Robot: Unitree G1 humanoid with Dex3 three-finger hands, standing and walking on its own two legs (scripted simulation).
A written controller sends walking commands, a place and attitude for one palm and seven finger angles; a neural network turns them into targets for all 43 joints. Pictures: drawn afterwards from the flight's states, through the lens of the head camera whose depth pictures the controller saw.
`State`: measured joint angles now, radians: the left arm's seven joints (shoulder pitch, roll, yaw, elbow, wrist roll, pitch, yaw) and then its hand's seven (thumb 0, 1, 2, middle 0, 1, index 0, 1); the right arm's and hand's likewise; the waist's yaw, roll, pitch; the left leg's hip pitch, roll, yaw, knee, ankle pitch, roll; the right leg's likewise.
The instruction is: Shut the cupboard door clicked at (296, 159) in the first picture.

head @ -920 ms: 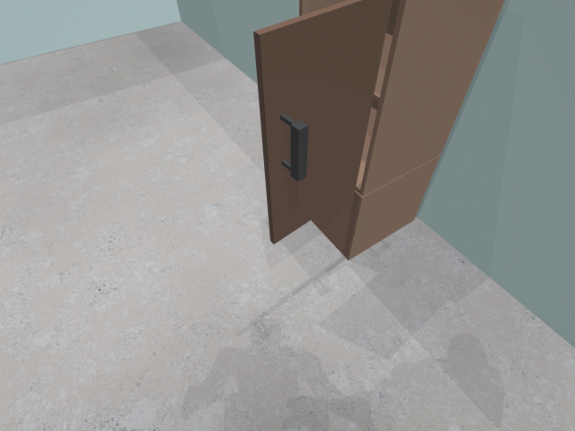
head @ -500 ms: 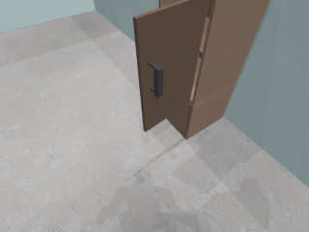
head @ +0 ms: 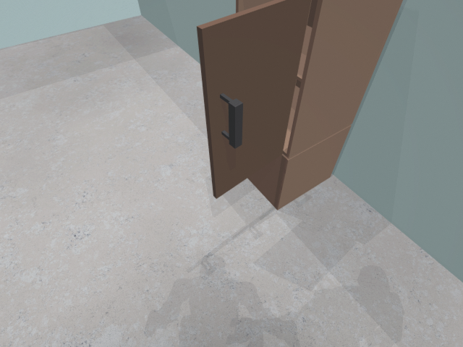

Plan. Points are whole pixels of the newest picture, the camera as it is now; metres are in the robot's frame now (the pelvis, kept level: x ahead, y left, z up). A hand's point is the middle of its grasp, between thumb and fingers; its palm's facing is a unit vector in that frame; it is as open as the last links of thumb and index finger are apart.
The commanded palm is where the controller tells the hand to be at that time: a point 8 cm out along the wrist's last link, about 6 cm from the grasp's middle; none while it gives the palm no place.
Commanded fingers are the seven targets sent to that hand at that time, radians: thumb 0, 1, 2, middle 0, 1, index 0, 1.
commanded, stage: walk around to get in front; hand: left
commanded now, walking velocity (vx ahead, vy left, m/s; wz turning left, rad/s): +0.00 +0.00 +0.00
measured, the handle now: (230, 120) +0.65 +0.04 +0.00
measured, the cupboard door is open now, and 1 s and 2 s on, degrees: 96 96 96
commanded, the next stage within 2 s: none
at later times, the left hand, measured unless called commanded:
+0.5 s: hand out of the picture +0.08 +0.18 -0.18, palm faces -0.15 -0.96 -0.25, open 7.4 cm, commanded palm none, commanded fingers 0.00 0.90 0.90 -0.20 -0.30 -0.20 -0.30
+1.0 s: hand out of the picture +0.13 +0.17 -0.19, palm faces -0.39 -0.89 -0.23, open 7.4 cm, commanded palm none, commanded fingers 0.00 0.90 0.90 -0.20 -0.30 -0.20 -0.30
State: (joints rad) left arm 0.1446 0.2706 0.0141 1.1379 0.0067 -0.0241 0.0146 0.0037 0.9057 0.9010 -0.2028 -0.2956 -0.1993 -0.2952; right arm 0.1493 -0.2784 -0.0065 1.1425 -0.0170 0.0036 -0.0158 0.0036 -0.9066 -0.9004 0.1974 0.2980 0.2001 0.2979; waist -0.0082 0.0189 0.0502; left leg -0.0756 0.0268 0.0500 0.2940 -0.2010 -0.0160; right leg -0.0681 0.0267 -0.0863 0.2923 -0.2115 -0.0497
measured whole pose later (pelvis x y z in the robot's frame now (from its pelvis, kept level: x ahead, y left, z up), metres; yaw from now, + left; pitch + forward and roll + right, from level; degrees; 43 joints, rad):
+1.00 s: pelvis -0.03 +0.01 -0.02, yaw -28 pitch +2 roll -1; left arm 0.19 0.26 0.10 0.93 0.02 0.07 -0.02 0.01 0.91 0.90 -0.20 -0.30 -0.20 -0.30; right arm 0.10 -0.20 -0.03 0.88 -0.03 0.01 -0.04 0.00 -0.91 -0.90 0.20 0.30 0.20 0.30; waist 0.03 -0.04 0.10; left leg -0.27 0.05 0.00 0.54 -0.30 -0.02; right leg -0.46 0.09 0.09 0.90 -0.47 0.03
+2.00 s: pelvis -0.06 -0.03 -0.01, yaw -65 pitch +0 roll +1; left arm 0.16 0.22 0.06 0.90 0.02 0.04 0.00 0.00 0.91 0.90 -0.20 -0.30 -0.20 -0.30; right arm 0.17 -0.25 -0.06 0.92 -0.01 0.07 -0.02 0.01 -0.91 -0.90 0.20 0.30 0.20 0.30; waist -0.02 0.02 0.12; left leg -0.47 0.09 0.05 1.04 -0.46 -0.08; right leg -0.27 0.03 0.02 0.55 -0.28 -0.04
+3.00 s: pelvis -0.07 -0.07 -0.01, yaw -101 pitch +1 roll -2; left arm 0.13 0.25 0.09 0.89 0.02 0.07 -0.04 0.01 0.91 0.90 -0.20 -0.29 -0.19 -0.29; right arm 0.24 -0.20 -0.02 0.89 -0.04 0.02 -0.02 0.00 -0.90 -0.90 0.20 0.30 0.20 0.30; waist 0.00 0.01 0.09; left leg -0.25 0.15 0.16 0.52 -0.28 -0.04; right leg -0.41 -0.02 -0.06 0.89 -0.47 0.05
